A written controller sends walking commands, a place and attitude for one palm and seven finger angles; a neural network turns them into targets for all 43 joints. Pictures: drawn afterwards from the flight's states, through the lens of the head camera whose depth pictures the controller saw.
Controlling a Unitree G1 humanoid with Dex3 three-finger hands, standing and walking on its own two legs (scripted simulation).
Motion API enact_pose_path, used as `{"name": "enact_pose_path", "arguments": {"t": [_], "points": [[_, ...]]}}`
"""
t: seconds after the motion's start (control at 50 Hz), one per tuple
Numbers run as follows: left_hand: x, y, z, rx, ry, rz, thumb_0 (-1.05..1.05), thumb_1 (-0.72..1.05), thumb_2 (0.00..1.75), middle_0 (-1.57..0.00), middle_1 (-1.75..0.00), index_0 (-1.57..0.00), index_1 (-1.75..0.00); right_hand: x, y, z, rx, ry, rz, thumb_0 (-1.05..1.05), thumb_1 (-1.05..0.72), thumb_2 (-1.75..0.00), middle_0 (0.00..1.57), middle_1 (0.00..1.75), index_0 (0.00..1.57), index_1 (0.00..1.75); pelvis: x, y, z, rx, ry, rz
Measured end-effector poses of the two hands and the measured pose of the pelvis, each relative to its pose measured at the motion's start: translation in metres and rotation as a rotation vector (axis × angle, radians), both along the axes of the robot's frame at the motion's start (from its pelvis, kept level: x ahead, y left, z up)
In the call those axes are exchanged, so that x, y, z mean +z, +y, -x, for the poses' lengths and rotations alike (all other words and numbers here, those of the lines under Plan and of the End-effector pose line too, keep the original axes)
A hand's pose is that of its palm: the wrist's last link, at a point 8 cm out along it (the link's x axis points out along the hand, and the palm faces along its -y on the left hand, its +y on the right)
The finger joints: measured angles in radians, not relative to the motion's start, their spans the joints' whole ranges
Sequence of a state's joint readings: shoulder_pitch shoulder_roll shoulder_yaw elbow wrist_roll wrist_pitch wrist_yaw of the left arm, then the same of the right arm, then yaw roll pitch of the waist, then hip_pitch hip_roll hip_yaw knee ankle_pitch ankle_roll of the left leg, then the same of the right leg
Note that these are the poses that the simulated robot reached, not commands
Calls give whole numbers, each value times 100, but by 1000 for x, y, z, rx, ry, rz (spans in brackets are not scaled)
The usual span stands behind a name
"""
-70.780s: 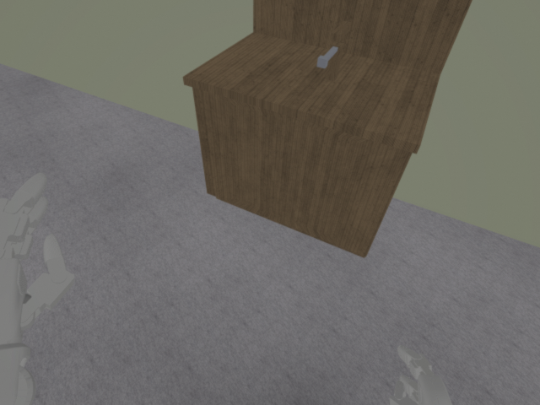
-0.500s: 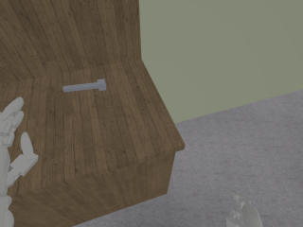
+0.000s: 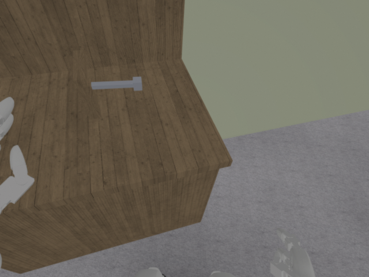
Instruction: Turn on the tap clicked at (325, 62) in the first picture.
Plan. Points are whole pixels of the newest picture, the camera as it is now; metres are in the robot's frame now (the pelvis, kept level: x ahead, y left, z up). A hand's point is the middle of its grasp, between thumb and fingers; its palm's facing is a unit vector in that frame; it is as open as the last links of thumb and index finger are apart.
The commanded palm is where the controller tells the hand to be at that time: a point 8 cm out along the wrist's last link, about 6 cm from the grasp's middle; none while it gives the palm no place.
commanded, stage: step back with the hand held close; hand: left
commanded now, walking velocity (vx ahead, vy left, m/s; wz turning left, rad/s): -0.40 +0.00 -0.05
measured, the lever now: (137, 83) +0.60 +0.18 +0.06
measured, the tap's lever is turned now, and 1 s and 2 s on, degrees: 82 82 82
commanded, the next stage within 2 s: stop stepping back and stand still in 0.16 s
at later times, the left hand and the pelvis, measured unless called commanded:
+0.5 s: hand (35, 236) +0.15 +0.22 +0.15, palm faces +0.29 -0.87 -0.41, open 7.4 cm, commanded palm +0.09 +0.26 +0.19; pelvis -0.09 -0.01 +0.01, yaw -4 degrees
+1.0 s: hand out of the picture +0.10 +0.21 +0.17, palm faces +0.37 -0.85 -0.36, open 7.4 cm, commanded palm +0.05 +0.26 +0.19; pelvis -0.12 -0.02 +0.01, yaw -1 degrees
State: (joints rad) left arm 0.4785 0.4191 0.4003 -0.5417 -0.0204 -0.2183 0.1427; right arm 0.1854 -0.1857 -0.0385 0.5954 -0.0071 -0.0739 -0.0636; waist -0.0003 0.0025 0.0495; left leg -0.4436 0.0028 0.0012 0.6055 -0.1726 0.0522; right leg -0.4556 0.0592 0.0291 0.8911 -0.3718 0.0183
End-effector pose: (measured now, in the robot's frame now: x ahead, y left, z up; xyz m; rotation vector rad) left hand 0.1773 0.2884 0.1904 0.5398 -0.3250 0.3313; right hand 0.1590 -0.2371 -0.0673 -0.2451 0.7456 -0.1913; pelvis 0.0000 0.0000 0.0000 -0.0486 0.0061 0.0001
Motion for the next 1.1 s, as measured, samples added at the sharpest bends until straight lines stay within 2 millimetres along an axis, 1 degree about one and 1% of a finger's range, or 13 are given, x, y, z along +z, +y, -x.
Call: {"name": "enact_pose_path", "arguments": {"t": [0.08, 0.16, 0.24, 0.3, 0.36, 0.48, 0.54, 0.62, 0.68, 0.74, 0.84, 0.96, 1.1], "points": [[4, 1, 10, 34, -6, 65, 2, 89, 90, -21, -30, -22, -30, 3, 11, 14, 20, 5, -37, 1, -90, -90, 20, 30, 20, 30, 9, -1, 10, -45, 24, 2], [1, -21, 13, -15, 10, 110, 2, 90, 90, -20, -30, -21, -30, 0, 16, 26, 47, -8, -70, 1, -90, -89, 20, 30, 20, 30, 11, -7, 28, -66, 45, -6], [3, -49, 22, -116, 27, 80, 2, 90, 90, -20, -30, -21, -30, -8, 9, 44, 31, -15, -99, 1, -90, -89, 20, 30, 20, 30, 7, -15, 52, -82, 44, 3], [10, -60, 34, -179, 34, 53, 2, 89, 90, -21, -30, -21, -30, -4, -3, 66, -35, 9, -101, 1, -90, -89, 20, 30, 21, 30, 12, -17, 59, -93, 47, -26], [7, -54, 42, -175, 60, 27, 1, 89, 90, -21, -30, -22, -30, 3, -16, 87, -88, 17, -74, 1, -90, -89, 20, 30, 20, 30, 14, -17, 63, -92, 51, -53], [-18, -27, 58, -68, 117, 85, 1, 89, 90, -21, -30, -22, -30, 5, -40, 120, -141, -1, -7, 1, -90, -90, 20, 30, 20, 30, 5, -11, 85, -70, 17, -58], [-18, -30, 77, -42, 139, 106, 2, 89, 90, -21, -30, -22, -30, 7, -42, 135, -121, -11, 2, 1, -90, -90, 20, 30, 20, 30, 7, -12, 98, -60, -1, -49], [-7, -38, 105, -40, 98, 95, 2, 89, 90, -21, -30, -22, -30, 4, -41, 149, -92, 9, -6, 1, -90, -90, 20, 30, 20, 30, 10, -17, 109, -36, -10, -21], [-4, -36, 120, -20, 59, 99, 2, 89, 90, -21, -30, -22, -30, -1, -39, 156, -79, 29, -7, 1, -90, -90, 20, 30, 20, 30, 8, -18, 115, -34, -15, -15], [-8, -30, 124, 3, 24, 129, 1, 89, 90, -21, -30, -22, -30, -7, -34, 159, -73, 34, -3, 1, -90, -90, 20, 30, 20, 30, 5, -16, 119, -29, -34, -13], [-17, -22, 116, 25, 21, 169, 1, 89, 90, -21, -30, -21, -30, -9, -22, 158, -72, 8, -16, 1, -90, -90, 20, 30, 20, 30, 1, -11, 122, -32, -54, -19], [-7, -30, 115, 16, 45, 111, 2, 90, 90, -21, -30, -21, -30, -12, -5, 153, -32, -6, -88, 1, -90, -90, 20, 30, 20, 30, 4, -18, 120, -15, -43, -27], [-7, -28, 112, 1, 38, 140, 1, 89, 90, -21, -30, -22, -30, -10, -8, 141, -10, 37, -56, 1, -90, -89, 20, 30, 20, 30, 8, -11, 107, -17, -32, -19]]}}
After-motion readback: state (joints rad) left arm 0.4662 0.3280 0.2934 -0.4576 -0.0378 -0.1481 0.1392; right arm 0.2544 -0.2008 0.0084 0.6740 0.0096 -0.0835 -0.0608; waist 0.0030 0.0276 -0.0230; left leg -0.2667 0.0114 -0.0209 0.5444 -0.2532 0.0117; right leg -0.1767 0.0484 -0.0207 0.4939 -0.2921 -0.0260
